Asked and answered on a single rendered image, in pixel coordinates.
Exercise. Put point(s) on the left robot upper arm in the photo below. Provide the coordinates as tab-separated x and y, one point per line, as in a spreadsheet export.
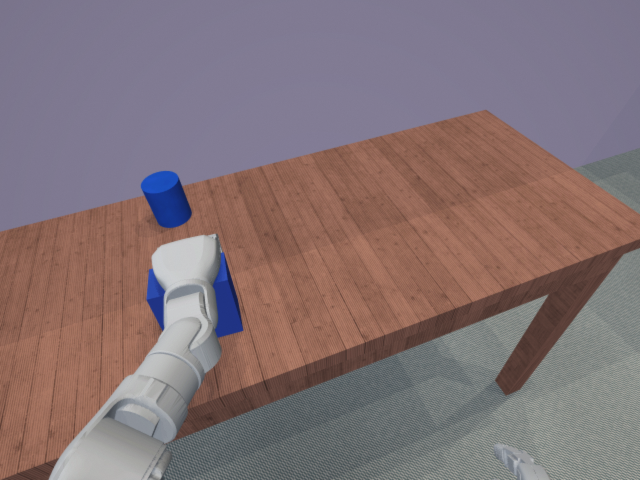
115	451

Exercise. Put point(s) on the left robot forearm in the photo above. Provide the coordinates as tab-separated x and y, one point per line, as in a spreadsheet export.
155	398

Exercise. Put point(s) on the robot right hand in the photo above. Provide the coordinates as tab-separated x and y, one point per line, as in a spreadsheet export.
520	463

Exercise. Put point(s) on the robot left hand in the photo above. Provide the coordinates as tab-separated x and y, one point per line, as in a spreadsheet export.
196	257

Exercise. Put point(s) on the sponge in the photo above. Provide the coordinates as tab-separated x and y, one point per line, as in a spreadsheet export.
229	317

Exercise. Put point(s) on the table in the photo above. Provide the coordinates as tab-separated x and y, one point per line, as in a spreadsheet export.
339	259

